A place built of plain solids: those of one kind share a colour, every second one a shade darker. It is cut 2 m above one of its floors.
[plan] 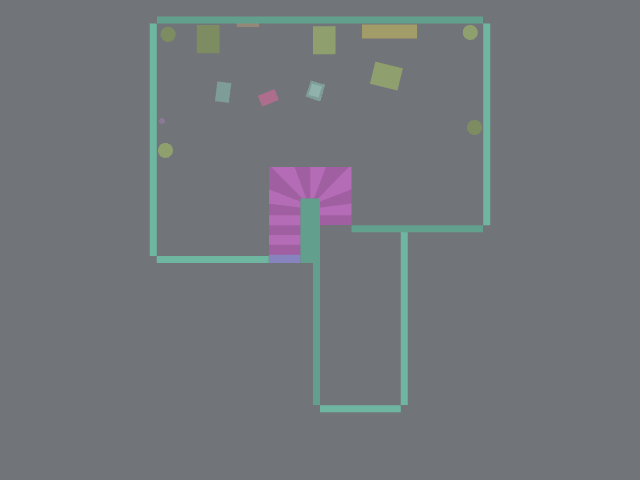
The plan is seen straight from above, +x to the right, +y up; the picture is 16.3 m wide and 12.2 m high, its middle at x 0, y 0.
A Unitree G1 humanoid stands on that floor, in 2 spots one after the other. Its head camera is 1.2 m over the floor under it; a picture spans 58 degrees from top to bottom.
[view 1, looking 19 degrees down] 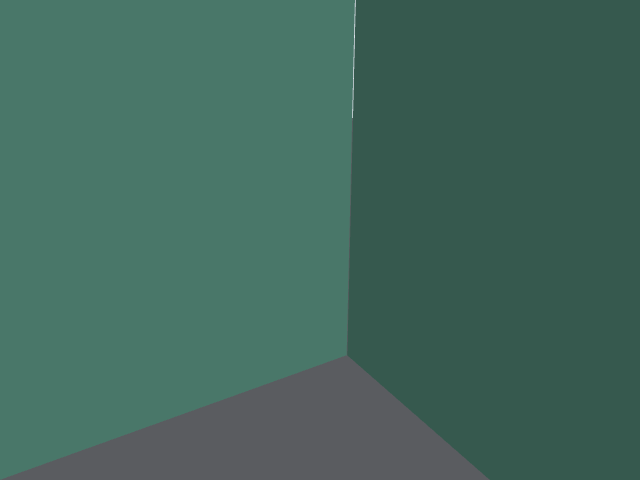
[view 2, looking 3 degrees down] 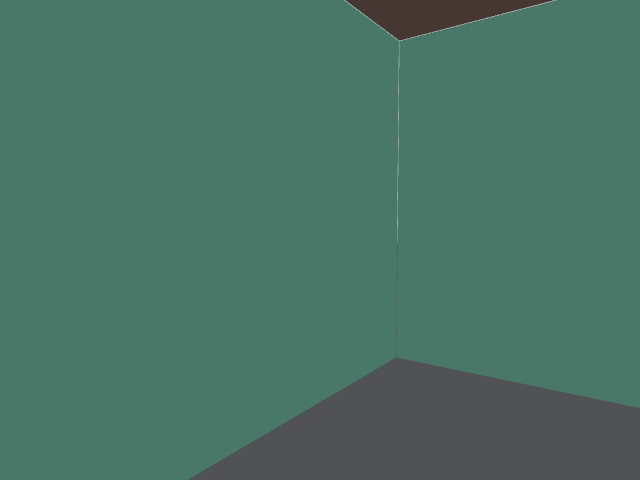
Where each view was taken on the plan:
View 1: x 1.03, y -2.73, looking -121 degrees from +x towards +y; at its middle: wall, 1.81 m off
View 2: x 0.43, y -0.86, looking -54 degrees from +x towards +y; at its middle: wall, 2.76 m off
